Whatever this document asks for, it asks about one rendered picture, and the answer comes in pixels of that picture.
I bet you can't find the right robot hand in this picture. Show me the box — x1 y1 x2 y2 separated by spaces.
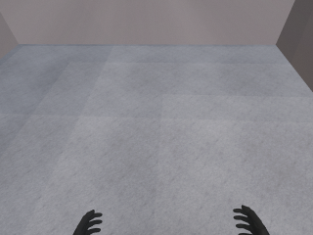
233 205 270 235

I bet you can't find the left robot hand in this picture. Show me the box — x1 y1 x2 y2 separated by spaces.
72 210 103 235

